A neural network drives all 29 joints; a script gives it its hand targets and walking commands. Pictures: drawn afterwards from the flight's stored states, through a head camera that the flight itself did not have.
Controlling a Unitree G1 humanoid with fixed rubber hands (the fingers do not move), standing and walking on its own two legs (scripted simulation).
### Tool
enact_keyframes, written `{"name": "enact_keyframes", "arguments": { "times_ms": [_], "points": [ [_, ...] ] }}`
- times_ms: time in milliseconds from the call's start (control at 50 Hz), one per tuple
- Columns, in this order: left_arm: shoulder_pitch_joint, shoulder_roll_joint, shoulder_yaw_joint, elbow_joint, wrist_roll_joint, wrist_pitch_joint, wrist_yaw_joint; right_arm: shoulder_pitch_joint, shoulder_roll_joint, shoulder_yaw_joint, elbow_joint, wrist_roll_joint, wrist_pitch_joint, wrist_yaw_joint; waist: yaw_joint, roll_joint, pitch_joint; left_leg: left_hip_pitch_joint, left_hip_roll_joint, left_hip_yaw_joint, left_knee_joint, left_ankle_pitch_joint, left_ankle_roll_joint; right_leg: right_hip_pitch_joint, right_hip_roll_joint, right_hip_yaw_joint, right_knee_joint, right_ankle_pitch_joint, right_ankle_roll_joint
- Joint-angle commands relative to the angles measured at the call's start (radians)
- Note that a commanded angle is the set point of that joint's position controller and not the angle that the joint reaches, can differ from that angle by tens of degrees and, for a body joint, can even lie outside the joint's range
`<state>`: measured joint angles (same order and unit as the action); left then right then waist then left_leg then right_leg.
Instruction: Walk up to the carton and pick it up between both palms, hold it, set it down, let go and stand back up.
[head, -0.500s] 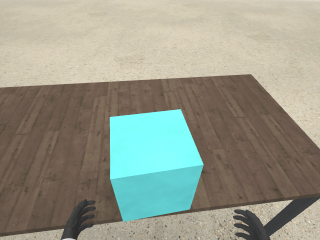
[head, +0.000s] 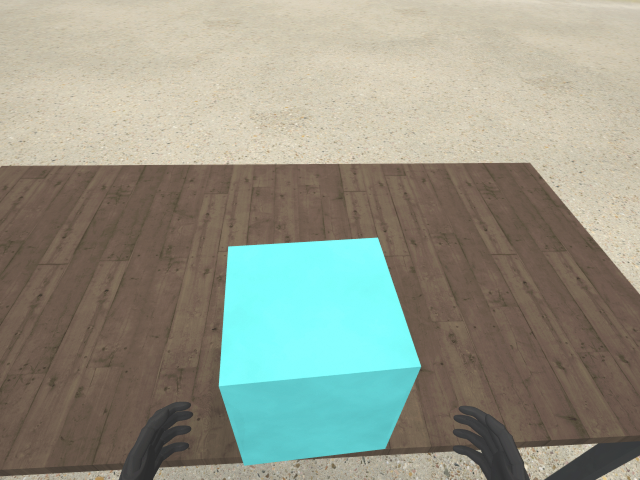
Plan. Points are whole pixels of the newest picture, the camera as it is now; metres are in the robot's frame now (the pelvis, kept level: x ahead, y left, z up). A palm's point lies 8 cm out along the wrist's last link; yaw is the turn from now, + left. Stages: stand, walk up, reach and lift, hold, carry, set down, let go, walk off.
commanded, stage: reach and lift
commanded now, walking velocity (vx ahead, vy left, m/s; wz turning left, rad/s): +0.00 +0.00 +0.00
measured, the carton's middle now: (310, 352) +0.31 +0.04 -0.02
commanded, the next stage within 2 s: none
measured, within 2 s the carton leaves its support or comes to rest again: neither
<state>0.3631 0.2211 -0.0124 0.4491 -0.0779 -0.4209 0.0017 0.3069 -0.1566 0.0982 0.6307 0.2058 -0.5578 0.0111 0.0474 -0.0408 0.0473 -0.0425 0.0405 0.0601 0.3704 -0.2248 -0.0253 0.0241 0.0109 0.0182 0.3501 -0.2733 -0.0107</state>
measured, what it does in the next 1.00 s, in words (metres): stands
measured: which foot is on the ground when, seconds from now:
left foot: down 0.00-1.00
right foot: down 0.00-1.00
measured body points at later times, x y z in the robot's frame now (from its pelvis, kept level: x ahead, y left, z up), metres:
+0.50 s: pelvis -0.01 -0.01 +0.00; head -0.04 +0.01 +0.45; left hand +0.19 +0.23 +0.02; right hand +0.21 -0.19 +0.02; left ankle -0.01 +0.13 -0.74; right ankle -0.04 -0.11 -0.74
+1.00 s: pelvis -0.01 +0.00 +0.00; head -0.01 +0.00 +0.45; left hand +0.25 +0.24 +0.08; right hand +0.27 -0.18 +0.07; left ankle -0.01 +0.13 -0.74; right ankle -0.04 -0.11 -0.74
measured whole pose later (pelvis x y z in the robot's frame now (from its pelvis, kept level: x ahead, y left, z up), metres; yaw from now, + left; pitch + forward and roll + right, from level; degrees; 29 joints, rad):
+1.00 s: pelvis -0.01 +0.00 +0.00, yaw +0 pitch -3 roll +0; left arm 0.05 0.21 0.11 -0.07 -0.19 0.28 0.01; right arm 0.07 -0.19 0.05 0.03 0.27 0.07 -0.13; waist 0.06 -0.01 0.05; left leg -0.09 0.04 0.05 0.29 -0.16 -0.03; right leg -0.04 0.02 0.03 0.30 -0.22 -0.02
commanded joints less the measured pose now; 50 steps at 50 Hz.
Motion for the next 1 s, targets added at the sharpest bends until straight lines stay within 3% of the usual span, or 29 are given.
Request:
{"name": "enact_keyframes", "arguments": {
  "times_ms": [0, 160, 260, 340, 440, 560, 680, 800, 980],
  "points": [
    [0.020, 0.081, 0.025, -0.133, -0.007, -0.040, -0.003, 0.017, -0.071, -0.002, -0.146, 0.024, -0.046, -0.007, 0.004, 0.040, 0.006, 0.091, -0.052, -0.009, 0.010, 0.378, -0.031, -0.168, -0.002, 0.036, -0.072, 0.278, -0.013],
    [-0.030, 0.096, 0.003, -0.230, -0.042, 0.008, 0.008, 0.023, -0.069, -0.029, -0.253, 0.007, 0.019, -0.013, -0.019, 0.060, 0.039, 0.078, -0.048, -0.017, -0.021, 0.272, -0.034, -0.182, 0.000, 0.027, -0.086, 0.145, -0.024],
    [-0.084, 0.100, -0.008, -0.278, -0.071, 0.068, 0.026, -0.014, -0.064, -0.044, -0.349, -0.005, 0.100, -0.016, -0.014, 0.061, 0.045, 0.071, -0.042, -0.017, -0.046, 0.219, -0.028, -0.181, -0.002, 0.017, -0.098, 0.095, -0.030],
    [-0.137, 0.104, 0.006, -0.315, -0.090, 0.160, 0.039, -0.065, -0.068, -0.052, -0.445, -0.003, 0.197, -0.026, 0.004, 0.041, 0.053, 0.073, -0.040, -0.015, -0.072, 0.206, -0.015, -0.171, -0.009, 0.020, -0.115, 0.090, -0.027],
    [-0.159, 0.091, 0.041, -0.428, -0.087, 0.315, 0.044, -0.085, -0.059, -0.043, -0.558, 0.011, 0.331, -0.058, 0.031, 0.046, 0.037, 0.124, -0.039, -0.005, -0.094, 0.292, -0.017, -0.159, -0.015, 0.029, -0.143, 0.149, -0.022],
    [-0.179, 0.089, 0.094, -0.574, -0.068, 0.495, 0.019, -0.099, -0.070, -0.064, -0.660, 0.017, 0.466, -0.102, 0.014, 0.056, 0.027, 0.172, -0.044, 0.004, -0.091, 0.362, -0.028, -0.178, -0.008, 0.021, -0.159, 0.195, -0.013],
    [-0.277, 0.097, 0.109, -0.658, -0.089, 0.546, 0.020, -0.180, -0.054, -0.095, -0.745, 0.016, 0.519, -0.111, 0.014, 0.075, -0.032, 0.145, -0.043, 0.003, -0.080, 0.308, -0.024, -0.216, -0.008, 0.024, -0.146, 0.137, -0.011],
    [-0.347, 0.100, 0.122, -0.649, -0.114, 0.587, 0.018, -0.268, -0.074, -0.094, -0.766, 0.027, 0.552, -0.121, 0.011, 0.047, -0.122, 0.147, -0.041, -0.005, -0.053, 0.349, -0.015, -0.217, 0.000, 0.020, -0.129, 0.189, -0.001],
    [-0.484, 0.077, 0.191, -0.658, -0.094, 0.737, 0.005, -0.443, -0.135, -0.077, -0.739, 0.084, 0.639, -0.151, 0.016, 0.031, -0.167, 0.180, -0.042, -0.001, -0.043, 0.423, -0.020, -0.197, 0.019, 0.010, -0.114, 0.287, 0.011]
  ]
}}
